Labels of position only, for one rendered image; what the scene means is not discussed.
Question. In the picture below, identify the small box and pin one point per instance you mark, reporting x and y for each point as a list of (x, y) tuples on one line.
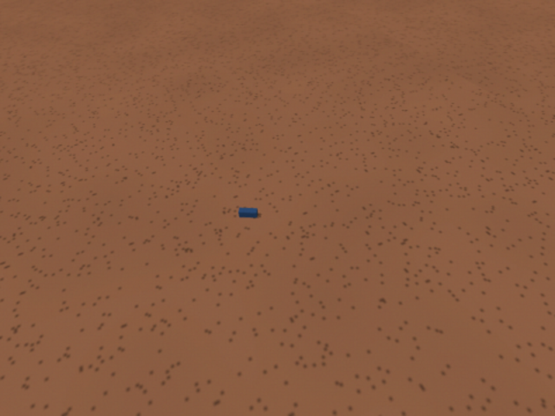
[(248, 212)]

